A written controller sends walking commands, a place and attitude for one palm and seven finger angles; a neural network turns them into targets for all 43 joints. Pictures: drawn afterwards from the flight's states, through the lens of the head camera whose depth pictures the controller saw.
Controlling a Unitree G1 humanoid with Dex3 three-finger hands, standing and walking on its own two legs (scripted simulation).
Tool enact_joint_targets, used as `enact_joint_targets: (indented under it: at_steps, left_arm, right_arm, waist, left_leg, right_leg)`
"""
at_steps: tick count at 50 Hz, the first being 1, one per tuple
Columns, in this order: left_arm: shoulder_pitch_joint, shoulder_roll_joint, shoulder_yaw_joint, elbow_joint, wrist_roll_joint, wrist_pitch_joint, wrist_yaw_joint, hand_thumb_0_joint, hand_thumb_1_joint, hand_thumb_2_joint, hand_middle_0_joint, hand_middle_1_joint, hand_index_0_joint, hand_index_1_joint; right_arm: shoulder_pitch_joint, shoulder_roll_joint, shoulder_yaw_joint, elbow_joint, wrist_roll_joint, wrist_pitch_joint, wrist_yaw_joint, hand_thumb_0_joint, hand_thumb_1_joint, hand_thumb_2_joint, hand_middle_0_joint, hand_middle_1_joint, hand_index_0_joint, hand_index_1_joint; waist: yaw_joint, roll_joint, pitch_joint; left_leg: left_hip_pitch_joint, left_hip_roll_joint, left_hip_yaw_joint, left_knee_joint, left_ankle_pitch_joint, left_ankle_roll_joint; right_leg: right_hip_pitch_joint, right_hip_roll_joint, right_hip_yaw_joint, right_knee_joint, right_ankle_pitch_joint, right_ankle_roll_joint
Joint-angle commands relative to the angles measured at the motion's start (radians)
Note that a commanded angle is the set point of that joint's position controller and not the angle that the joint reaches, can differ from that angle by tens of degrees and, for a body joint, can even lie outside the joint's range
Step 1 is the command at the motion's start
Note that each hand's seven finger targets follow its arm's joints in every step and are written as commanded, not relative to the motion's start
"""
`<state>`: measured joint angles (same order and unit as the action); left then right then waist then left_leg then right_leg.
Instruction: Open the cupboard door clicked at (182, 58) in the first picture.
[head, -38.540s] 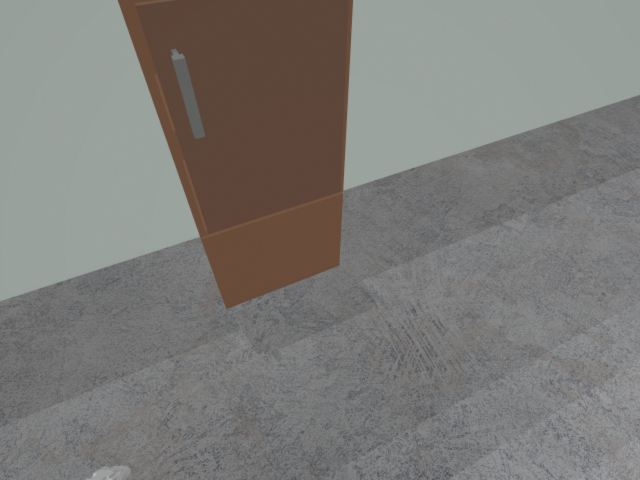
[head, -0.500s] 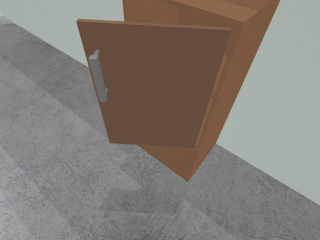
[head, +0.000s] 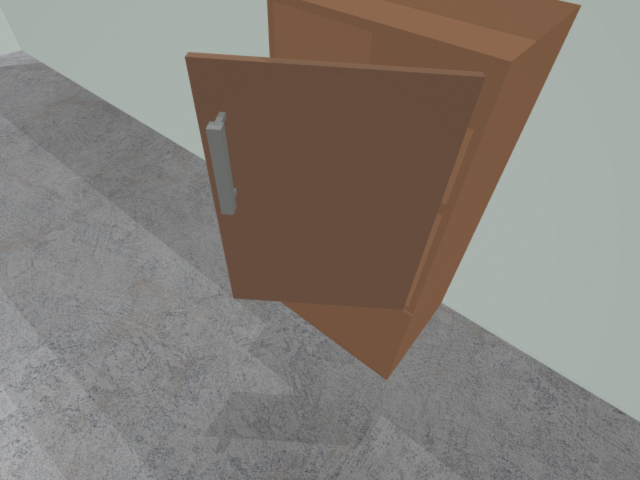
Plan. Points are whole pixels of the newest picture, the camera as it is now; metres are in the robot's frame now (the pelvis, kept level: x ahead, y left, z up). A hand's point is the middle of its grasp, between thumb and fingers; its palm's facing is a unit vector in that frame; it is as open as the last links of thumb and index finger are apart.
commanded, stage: look again from close up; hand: left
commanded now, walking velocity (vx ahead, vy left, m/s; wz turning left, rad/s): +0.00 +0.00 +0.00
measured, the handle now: (225, 165) +0.57 +0.20 +0.09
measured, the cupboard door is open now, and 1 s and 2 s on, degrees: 36 36 36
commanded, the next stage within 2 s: shuffle to correct the standing spot in 0.10 s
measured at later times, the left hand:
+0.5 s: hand out of the picture -0.06 +0.19 -0.17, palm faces +0.02 -0.99 -0.17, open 7.4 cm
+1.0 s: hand out of the picture +0.06 +0.17 -0.18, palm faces -0.03 -0.98 -0.20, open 7.3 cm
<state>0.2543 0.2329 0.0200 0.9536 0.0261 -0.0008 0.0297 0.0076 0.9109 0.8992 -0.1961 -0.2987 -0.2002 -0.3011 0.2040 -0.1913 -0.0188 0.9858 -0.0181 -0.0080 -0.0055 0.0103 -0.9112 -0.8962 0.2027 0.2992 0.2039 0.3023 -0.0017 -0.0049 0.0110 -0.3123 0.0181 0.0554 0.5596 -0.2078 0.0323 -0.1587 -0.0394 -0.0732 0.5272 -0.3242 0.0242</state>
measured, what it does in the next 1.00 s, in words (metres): stands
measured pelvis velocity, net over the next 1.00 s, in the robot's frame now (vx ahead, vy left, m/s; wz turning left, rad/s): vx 0.04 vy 0.00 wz -0.03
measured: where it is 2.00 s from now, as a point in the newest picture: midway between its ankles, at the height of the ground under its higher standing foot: outside the picture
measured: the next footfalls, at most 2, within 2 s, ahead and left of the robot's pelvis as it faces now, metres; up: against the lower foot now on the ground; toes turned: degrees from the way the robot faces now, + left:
none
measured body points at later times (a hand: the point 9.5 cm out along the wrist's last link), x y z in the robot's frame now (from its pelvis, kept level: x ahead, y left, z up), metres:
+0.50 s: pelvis +0.00 +0.01 +0.00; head -0.01 +0.03 +0.45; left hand -0.06 +0.24 -0.16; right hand +0.01 -0.22 -0.15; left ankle +0.06 +0.10 -0.73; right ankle -0.02 -0.13 -0.73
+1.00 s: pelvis +0.04 +0.00 +0.00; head +0.06 +0.01 +0.45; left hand +0.06 +0.23 -0.16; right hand +0.04 -0.22 -0.16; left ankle +0.06 +0.10 -0.73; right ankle -0.02 -0.13 -0.73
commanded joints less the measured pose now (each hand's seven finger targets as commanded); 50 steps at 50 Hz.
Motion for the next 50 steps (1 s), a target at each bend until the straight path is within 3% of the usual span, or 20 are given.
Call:
enact_joint_targets:
  at_steps: [1,7,10,12,15,23,24,25,26,27,28,29,30,32,33,34,36,39,43,50]
  left_arm:
    - [0.049,0.128,0.023,-0.045,-0.002,-0.014,0.004,0.000,0.900,0.900,-0.200,-0.300,-0.200,-0.300]
    - [0.045,0.144,0.020,-0.029,0.000,-0.012,-0.002,0.000,0.900,0.900,-0.200,-0.300,-0.200,-0.300]
    - [0.056,0.140,0.017,-0.014,0.001,-0.012,-0.003,0.000,0.900,0.900,-0.200,-0.300,-0.200,-0.300]
    - [0.109,0.069,-0.002,0.026,-0.001,-0.003,-0.002,0.000,0.900,0.900,-0.200,-0.300,-0.200,-0.300]
    - [0.157,0.058,-0.002,0.050,0.008,0.010,-0.005,0.000,0.900,0.900,-0.200,-0.300,-0.200,-0.300]
    - [0.242,0.030,0.005,0.086,0.003,-0.004,-0.014,0.000,0.900,0.900,-0.200,-0.300,-0.200,-0.300]
    - [0.247,0.016,0.005,0.092,0.004,-0.003,-0.011,0.000,0.900,0.900,-0.200,-0.300,-0.200,-0.300]
    - [0.263,0.035,-0.011,0.131,0.021,-0.019,0.029,0.000,0.900,0.900,-0.200,-0.300,-0.200,-0.300]
    - [0.219,0.073,-0.009,0.082,0.009,-0.026,0.025,0.000,0.900,0.900,-0.200,-0.300,-0.200,-0.300]
    - [0.162,0.073,-0.007,0.071,0.003,-0.031,0.023,0.000,0.900,0.900,-0.200,-0.300,-0.200,-0.300]
    - [0.153,0.065,0.000,0.058,0.006,-0.038,0.023,0.000,0.900,0.900,-0.200,-0.300,-0.200,-0.300]
    - [0.166,0.043,-0.004,0.065,0.002,-0.041,0.019,0.000,0.900,0.900,-0.200,-0.300,-0.200,-0.300]
    - [0.201,0.014,-0.006,0.077,0.000,-0.040,0.018,0.000,0.900,0.900,-0.200,-0.300,-0.200,-0.300]
    - [0.258,-0.030,-0.014,0.103,0.002,-0.031,0.016,0.000,0.900,0.900,-0.200,-0.300,-0.200,-0.300]
    - [0.265,-0.038,-0.015,0.109,0.004,-0.035,0.015,0.000,0.900,0.900,-0.200,-0.300,-0.200,-0.300]
    - [0.266,-0.040,-0.016,0.115,0.002,-0.038,0.016,0.000,0.900,0.900,-0.200,-0.300,-0.200,-0.300]
    - [0.238,-0.033,-0.018,0.119,-0.004,-0.043,0.019,0.000,0.900,0.900,-0.200,-0.300,-0.200,-0.300]
    - [0.208,-0.016,-0.011,0.111,-0.007,-0.041,0.023,0.000,0.900,0.900,-0.200,-0.300,-0.200,-0.300]
    - [0.186,-0.009,-0.009,0.108,-0.006,-0.035,0.024,0.000,0.900,0.900,-0.200,-0.300,-0.200,-0.300]
    - [0.139,0.031,-0.002,0.096,-0.009,-0.030,0.024,0.000,0.900,0.900,-0.200,-0.300,-0.200,-0.300]
  right_arm:
    - [-0.006,-0.174,-0.036,-0.058,-0.002,-0.020,-0.009,0.000,-0.900,-0.900,0.200,0.300,0.200,0.300]
    - [-0.026,-0.204,-0.038,-0.052,-0.001,-0.018,-0.002,0.000,-0.900,-0.900,0.200,0.300,0.200,0.300]
    - [-0.023,-0.206,-0.037,-0.039,0.000,-0.018,-0.001,0.000,-0.900,-0.900,0.200,0.300,0.200,0.300]
    - [0.006,-0.142,-0.019,-0.010,-0.002,-0.007,0.000,0.000,-0.900,-0.900,0.200,0.300,0.200,0.300]
    - [0.023,-0.153,-0.026,0.006,-0.004,0.013,-0.003,0.000,-0.900,-0.900,0.200,0.300,0.200,0.300]
    - [0.086,-0.121,-0.033,0.045,0.003,-0.002,-0.015,0.000,-0.900,-0.900,0.200,0.300,0.200,0.300]
    - [0.087,-0.116,-0.033,0.049,0.003,-0.002,-0.016,0.000,-0.900,-0.900,0.200,0.300,0.200,0.300]
    - [0.029,-0.142,-0.018,-0.001,-0.004,0.005,-0.007,0.000,-0.900,-0.900,0.200,0.300,0.200,0.300]
    - [0.052,-0.055,-0.012,-0.040,-0.006,0.010,0.012,0.000,-0.900,-0.900,0.200,0.300,0.200,0.300]
    - [0.110,-0.052,-0.013,-0.031,-0.007,0.014,0.013,0.000,-0.900,-0.900,0.200,0.300,0.200,0.300]
    - [0.171,-0.029,-0.008,-0.016,-0.010,0.007,0.012,0.000,-0.900,-0.900,0.200,0.300,0.200,0.300]
    - [0.187,-0.029,-0.004,-0.012,-0.007,-0.005,0.009,0.000,-0.900,-0.900,0.200,0.300,0.200,0.300]
    - [0.194,-0.050,-0.005,-0.014,-0.004,-0.015,0.003,0.000,-0.900,-0.900,0.200,0.300,0.200,0.300]
    - [0.158,-0.081,-0.011,-0.015,0.002,-0.017,-0.008,0.000,-0.900,-0.900,0.200,0.300,0.200,0.300]
    - [0.131,-0.068,-0.007,-0.018,0.003,-0.020,-0.011,0.000,-0.900,-0.900,0.200,0.300,0.200,0.300]
    - [0.119,-0.060,-0.003,-0.014,0.005,-0.021,-0.011,0.000,-0.900,-0.900,0.200,0.300,0.200,0.300]
    - [0.132,-0.036,0.002,0.003,0.008,-0.026,-0.011,0.000,-0.900,-0.900,0.200,0.300,0.200,0.300]
    - [0.154,-0.032,0.006,0.041,0.008,-0.035,-0.014,0.000,-0.900,-0.900,0.200,0.300,0.200,0.300]
    - [0.140,-0.027,0.008,0.060,0.008,-0.035,-0.017,0.000,-0.900,-0.900,0.200,0.300,0.200,0.300]
    - [0.107,-0.049,0.006,0.074,0.006,-0.032,-0.022,0.000,-0.900,-0.900,0.200,0.300,0.200,0.300]
  waist:
    - [0.008,0.024,0.028]
    - [0.009,0.038,0.022]
    - [0.010,0.023,0.011]
    - [0.006,0.037,-0.004]
    - [0.011,0.047,0.062]
    - [0.005,0.016,0.076]
    - [0.005,0.005,0.102]
    - [0.028,-0.037,0.211]
    - [-0.005,-0.072,0.164]
    - [-0.058,-0.012,0.154]
    - [-0.070,0.081,0.106]
    - [-0.062,0.118,0.065]
    - [-0.042,0.122,0.029]
    - [0.001,0.102,0.049]
    - [0.020,0.063,0.072]
    - [0.023,0.024,0.079]
    - [0.005,-0.057,0.070]
    - [0.000,-0.007,0.032]
    - [0.007,-0.037,0.044]
    - [0.007,0.002,0.001]
  left_leg:
    - [0.023,0.087,-0.139,-0.175,0.023,0.014]
    - [0.021,0.092,-0.166,-0.253,-0.121,0.010]
    - [0.032,0.094,-0.166,-0.267,-0.123,0.009]
    - [0.044,0.097,-0.172,-0.302,-0.239,-0.003]
    - [-0.013,0.107,-0.182,-0.336,-0.417,0.003]
    - [0.015,0.103,-0.150,-0.247,-0.323,0.018]
    - [-0.004,0.098,-0.144,-0.241,-0.320,0.016]
    - [-0.081,0.048,-0.038,-0.077,-0.240,-0.025]
    - [-0.047,0.013,-0.015,0.018,-0.274,-0.024]
    - [0.000,0.011,-0.016,0.058,-0.222,-0.015]
    - [0.047,0.020,-0.025,0.034,-0.170,-0.012]
    - [0.056,0.042,-0.074,-0.030,-0.134,0.000]
    - [0.047,0.088,-0.144,-0.096,-0.129,0.024]
    - [-0.054,0.142,-0.238,-0.209,-0.265,0.065]
    - [-0.100,0.129,-0.223,-0.202,-0.220,0.070]
    - [-0.103,0.107,-0.183,-0.172,-0.171,0.057]
    - [-0.026,0.074,-0.109,-0.116,-0.033,0.031]
    - [0.040,0.076,-0.092,-0.108,0.107,0.027]
    - [0.046,0.076,-0.079,-0.108,0.158,0.026]
    - [0.106,0.078,-0.059,-0.086,0.265,0.015]
  right_leg:
    - [-0.062,-0.057,0.082,-0.126,0.067,-0.052]
    - [-0.053,-0.059,0.075,-0.144,0.035,-0.046]
    - [-0.041,-0.063,0.072,-0.153,0.044,-0.043]
    - [-0.040,-0.055,0.056,-0.159,-0.020,-0.028]
    - [-0.069,-0.028,0.035,-0.136,-0.143,-0.030]
    - [-0.098,-0.037,0.081,-0.150,-0.121,-0.062]
    - [-0.111,-0.040,0.088,-0.156,-0.127,-0.062]
    - [-0.166,-0.038,0.082,-0.177,-0.043,-0.068]
    - [-0.280,-0.088,0.166,-0.244,-0.364,-0.094]
    - [-0.349,-0.101,0.186,-0.238,-0.420,-0.111]
    - [-0.327,-0.095,0.149,-0.174,-0.309,-0.112]
    - [-0.279,-0.053,0.114,-0.099,-0.220,-0.101]
    - [-0.226,-0.011,0.075,-0.041,-0.180,-0.088]
    - [-0.137,0.025,0.027,0.008,-0.125,-0.070]
    - [-0.094,0.013,0.041,-0.013,-0.062,-0.071]
    - [-0.084,-0.006,0.069,-0.045,-0.034,-0.075]
    - [-0.109,-0.041,0.112,-0.093,0.019,-0.075]
    - [-0.079,-0.045,0.093,-0.074,0.119,-0.057]
    - [-0.051,-0.054,0.089,-0.088,0.181,-0.051]
    - [-0.012,-0.066,0.095,-0.085,0.313,-0.048]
